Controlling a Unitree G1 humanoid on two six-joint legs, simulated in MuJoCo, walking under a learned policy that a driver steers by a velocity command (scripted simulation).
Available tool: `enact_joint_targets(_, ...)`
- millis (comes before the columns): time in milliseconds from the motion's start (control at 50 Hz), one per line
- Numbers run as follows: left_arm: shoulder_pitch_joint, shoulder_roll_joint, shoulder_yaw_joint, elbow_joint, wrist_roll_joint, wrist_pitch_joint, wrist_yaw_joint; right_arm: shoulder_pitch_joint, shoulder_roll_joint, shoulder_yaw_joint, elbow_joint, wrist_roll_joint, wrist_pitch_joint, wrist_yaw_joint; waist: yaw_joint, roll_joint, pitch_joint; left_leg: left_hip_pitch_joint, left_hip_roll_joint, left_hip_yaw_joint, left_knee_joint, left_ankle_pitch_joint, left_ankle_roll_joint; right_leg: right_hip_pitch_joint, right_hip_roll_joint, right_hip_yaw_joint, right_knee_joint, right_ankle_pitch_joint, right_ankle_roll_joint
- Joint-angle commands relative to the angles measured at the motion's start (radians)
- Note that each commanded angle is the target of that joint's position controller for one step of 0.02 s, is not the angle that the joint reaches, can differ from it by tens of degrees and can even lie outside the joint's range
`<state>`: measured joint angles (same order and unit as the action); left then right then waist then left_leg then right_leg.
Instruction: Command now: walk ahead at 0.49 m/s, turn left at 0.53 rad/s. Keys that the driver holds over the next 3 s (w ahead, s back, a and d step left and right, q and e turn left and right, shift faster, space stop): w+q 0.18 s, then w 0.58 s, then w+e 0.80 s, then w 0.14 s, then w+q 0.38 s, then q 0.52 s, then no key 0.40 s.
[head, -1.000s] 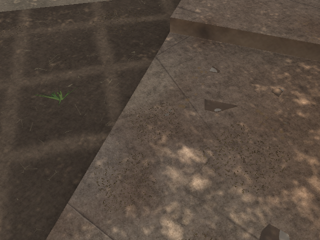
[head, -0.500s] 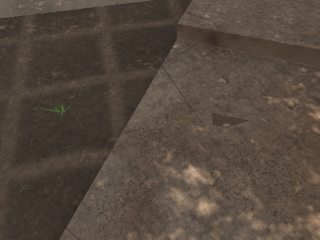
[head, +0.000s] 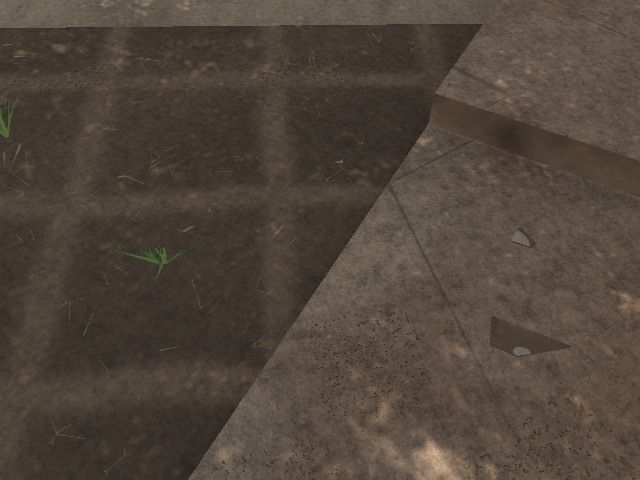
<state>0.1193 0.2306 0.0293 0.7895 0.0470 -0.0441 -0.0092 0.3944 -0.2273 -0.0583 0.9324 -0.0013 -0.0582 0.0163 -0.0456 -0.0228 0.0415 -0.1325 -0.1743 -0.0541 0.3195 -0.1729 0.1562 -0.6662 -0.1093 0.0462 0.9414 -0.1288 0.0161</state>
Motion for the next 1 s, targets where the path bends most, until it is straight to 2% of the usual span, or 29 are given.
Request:
enact_joint_targets(20,-0.076,0.076,0.018,-0.078,-0.002,0.004,-0.004,0.064,-0.135,-0.027,-0.049,0.003,-0.012,-0.008,-0.009,0.051,0.024,-0.013,0.275,-0.287,-0.144,0.181,0.06,-0.046,0.025,-0.025,-0.094,0.134,0.025)
enact_joint_targets(80,-0.162,0.077,0.015,-0.11,-0.005,0.004,-0.011,0.125,-0.138,-0.027,-0.044,-0.002,-0.007,-0.016,-0.044,0.066,0.012,0.092,0.271,-0.305,-0.1,0.271,0.043,-0.089,0.052,-0.024,-0.161,0.156,0.028)
enact_joint_targets(180,-0.296,0.074,-0.001,-0.178,-0.017,-0.011,-0.02,0.191,-0.145,-0.026,-0.041,-0.019,-0.001,-0.033,-0.08,0.101,0.021,0.211,0.28,-0.35,-0.003,0.482,0.058,-0.079,0.111,-0.041,-0.3,0.075,0.008)
enact_joint_targets(220,-0.258,0.081,-0.003,-0.178,-0.022,-0.021,-0.019,0.161,-0.151,-0.026,-0.045,-0.018,-0.002,-0.042,-0.05,0.12,0.012,0.198,0.29,-0.343,0.019,0.548,0.039,0.049,0.125,-0.046,-0.383,0.069,-0.021)
enact_joint_targets(260,-0.085,0.116,0.013,-0.126,-0.024,-0.03,-0.004,0.115,-0.164,-0.024,-0.05,-0.015,-0.01,-0.039,0.028,0.121,-0.06,0.139,0.267,-0.311,0.146,0.761,-0.004,0.341,0.175,-0.071,-0.45,0.021,-0.066)
enact_joint_targets(280,0.06,0.144,0.025,-0.088,-0.022,-0.041,0.008,0.095,-0.17,-0.024,-0.048,-0.009,-0.019,-0.03,0.104,0.094,-0.132,0.091,0.229,-0.268,0.306,0.76,-0.026,0.536,0.149,-0.055,-0.502,0.068,-0.099)
enact_joint_targets(300,0.226,0.203,0.041,-0.067,-0.004,-0.051,0.027,0.087,-0.137,-0.015,-0.073,-0.002,-0.03,-0.02,0.167,0.036,-0.259,-0.05,0.193,-0.237,0.536,0.49,-0.038,0.781,-0.029,0.127,-0.497,-0.09,-0.147)
enact_joint_targets(320,0.304,0.292,0.067,-0.046,0.014,-0.043,0.029,0.248,-0.035,0.003,-0.065,0.036,-0.025,-0.019,0.112,-0.22,-0.405,-0.352,0.03,-0.104,0.877,-0.27,-0.088,1.077,-0.32,0.591,-0.518,-0.081,-0.306)
enact_joint_targets(340,0.28,0.225,0.066,-0.034,-0.013,-0.029,0.018,0.228,-0.14,-0.01,-0.048,-0.002,-0.018,-0.03,0.104,-0.113,-0.337,-0.467,0.075,-0.092,0.971,-0.321,-0.076,0.969,-0.311,0.734,-0.613,-0.221,-0.315)
enact_joint_targets(360,0.184,0.155,0.05,-0.046,-0.021,-0.03,0.013,0.108,-0.147,-0.015,-0.065,-0.016,-0.016,-0.025,0.083,-0.021,-0.156,-0.486,0.115,-0.096,0.966,-0.209,-0.079,0.795,-0.254,0.574,-0.654,-0.222,-0.289)
enact_joint_targets(380,0.13,0.108,0.039,-0.045,-0.017,-0.035,0.006,0.031,-0.13,-0.009,-0.087,-0.023,-0.018,-0.017,0.072,0.024,-0.081,-0.473,0.141,-0.087,0.922,-0.151,-0.08,0.681,-0.204,0.447,-0.678,-0.118,-0.262)
enact_joint_targets(400,0.131,0.093,0.033,-0.03,-0.016,-0.041,0.006,-0.001,-0.119,-0.009,-0.098,-0.029,-0.012,-0.009,0.056,0.0,-0.044,-0.457,0.162,-0.079,0.885,-0.139,-0.082,0.615,-0.16,0.353,-0.695,-0.003,-0.238)
enact_joint_targets(440,0.165,0.079,0.026,0.009,-0.026,-0.056,0.002,0.01,-0.094,-0.003,-0.098,-0.041,0.007,0.006,0.024,-0.058,-0.042,-0.405,0.177,-0.059,0.823,-0.135,-0.094,0.552,-0.103,0.244,-0.719,0.121,-0.212)
enact_joint_targets(500,0.229,0.089,0.028,0.05,-0.037,-0.076,-0.004,-0.038,-0.073,0.004,-0.115,-0.048,0.019,0.018,0.014,-0.065,-0.036,-0.452,0.193,-0.019,0.769,-0.098,-0.106,0.551,-0.093,0.176,-0.752,0.222,-0.227)
enact_joint_targets(580,0.293,0.091,0.027,0.085,-0.041,-0.067,-0.005,-0.262,-0.052,0.027,-0.19,-0.042,0.014,0.03,0.05,-0.054,0.021,-0.504,0.235,0.056,0.548,0.061,-0.128,0.527,-0.054,0.084,-0.802,0.261,-0.213)
enact_joint_targets(660,0.351,0.131,0.032,0.113,-0.041,-0.062,-0.004,-0.402,-0.045,0.044,-0.228,-0.028,0.009,0.034,0.09,-0.066,0.021,-0.383,0.196,0.116,0.329,0.151,-0.126,0.536,-0.04,0.03,-0.792,0.341,-0.183)
enact_joint_targets(680,0.362,0.132,0.031,0.118,-0.037,-0.061,-0.004,-0.412,-0.053,0.042,-0.227,-0.026,0.008,0.032,0.092,-0.067,0.011,-0.347,0.187,0.127,0.337,0.179,-0.12,0.544,-0.052,0.025,-0.78,0.37,-0.182)
enact_joint_targets(740,0.364,0.139,0.03,0.132,-0.032,-0.052,0.004,-0.414,-0.082,0.035,-0.23,-0.028,0.001,0.021,0.075,-0.057,0.018,-0.31,0.177,0.114,0.271,0.082,-0.084,0.628,-0.092,0.034,-0.71,0.46,-0.179)
enact_joint_targets(760,0.36,0.146,0.031,0.137,-0.031,-0.048,0.01,-0.366,-0.092,0.029,-0.211,-0.032,-0.003,0.015,0.053,-0.057,0.003,-0.252,0.158,0.117,0.236,0.038,-0.07,0.655,-0.093,0.029,-0.644,0.549,-0.173)
enact_joint_targets(780,0.362,0.145,0.029,0.144,-0.034,-0.042,0.013,-0.269,-0.103,0.021,-0.177,-0.037,-0.013,0.008,0.011,-0.039,-0.036,-0.129,0.135,0.116,0.17,0.035,-0.051,0.653,-0.075,0.024,-0.512,0.623,-0.162)
enact_joint_targets(800,0.362,0.133,0.023,0.143,-0.037,-0.039,0.014,-0.119,-0.137,0.006,-0.131,-0.048,-0.028,-0.003,-0.053,-0.001,-0.12,0.075,0.171,0.072,0.13,0.046,-0.021,0.568,-0.035,-0.002,-0.32,0.548,-0.147)
enact_joint_targets(820,0.366,0.084,0.008,0.098,-0.041,-0.04,0.014,0.048,-0.226,-0.014,-0.115,-0.069,-0.038,-0.017,-0.1,0.14,-0.266,0.314,0.45,-0.224,0.094,-0.032,0.033,0.381,0.027,-0.048,-0.015,0.146,-0.129)
enact_joint_targets(840,0.504,0.021,-0.001,0.11,-0.069,-0.031,0.015,0.036,-0.263,-0.029,-0.116,-0.05,-0.025,-0.015,-0.032,0.294,-0.351,0.473,0.633,-0.577,0.012,-0.082,0.152,0.088,0.164,-0.077,0.264,-0.42,-0.105)
enact_joint_targets(860,0.416,0.138,0.029,0.133,-0.045,-0.02,0.025,-0.017,-0.177,-0.014,-0.127,-0.024,-0.017,-0.01,-0.038,0.099,-0.214,0.35,0.576,-0.509,-0.026,-0.132,0.113,0.008,0.11,0.002,0.305,-0.345,-0.115)
enact_joint_targets(880,0.342,0.127,0.033,0.109,-0.047,-0.023,0.016,-0.093,-0.132,-0.001,-0.135,-0.022,-0.023,-0.005,-0.007,0.088,-0.106,0.217,0.529,-0.362,-0.067,-0.059,0.083,0.022,0.076,0.021,0.272,-0.247,-0.114)
enact_joint_targets(900,0.31,0.106,0.031,0.108,-0.046,-0.019,0.011,-0.135,-0.098,0.006,-0.135,-0.025,-0.032,-0.001,0.016,0.067,-0.054,0.122,0.489,-0.266,-0.108,0.031,0.054,0.059,0.048,0.02,0.232,-0.197,-0.106)
enact_joint_targets(920,0.302,0.094,0.033,0.112,-0.033,-0.005,0.004,-0.143,-0.082,0.011,-0.13,-0.021,-0.038,-0.004,0.036,0.078,-0.02,0.062,0.456,-0.186,-0.135,0.079,0.027,0.086,0.029,0.017,0.201,-0.176,-0.098)
enact_joint_targets(940,0.315,0.072,0.03,0.118,-0.022,0.01,-0.004,-0.141,-0.073,0.013,-0.12,-0.016,-0.047,-0.006,0.054,0.1,-0.01,0.021,0.432,-0.132,-0.161,0.113,0.005,0.117,0.02,0.013,0.182,-0.156,-0.087)
enact_joint_targets(1000,0.272,0.06,0.038,0.104,-0.022,0.035,-0.021,-0.099,-0.089,0.006,-0.094,-0.006,-0.07,-0.01,0.073,0.084,-0.005,0.034,0.406,-0.013,-0.185,0.273,-0.016,0.07,0.021,-0.002,0.177,-0.071,-0.074)
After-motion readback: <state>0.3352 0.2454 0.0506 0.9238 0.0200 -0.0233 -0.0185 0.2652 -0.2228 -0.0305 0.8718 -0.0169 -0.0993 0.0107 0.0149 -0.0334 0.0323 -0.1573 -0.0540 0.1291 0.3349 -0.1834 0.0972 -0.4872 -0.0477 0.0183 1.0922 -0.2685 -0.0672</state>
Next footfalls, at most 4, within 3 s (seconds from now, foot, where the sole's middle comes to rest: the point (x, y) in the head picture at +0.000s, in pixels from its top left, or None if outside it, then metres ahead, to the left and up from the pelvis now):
0.30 right None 0.36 -0.11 -0.78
0.80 left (255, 447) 0.56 0.12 -0.78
1.38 right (314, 327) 0.85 -0.01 -0.78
1.98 left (279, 226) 1.23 0.07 -0.84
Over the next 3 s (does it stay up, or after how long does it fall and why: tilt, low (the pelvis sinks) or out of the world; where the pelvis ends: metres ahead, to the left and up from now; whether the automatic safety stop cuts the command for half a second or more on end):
stays up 1.33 0.02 -0.06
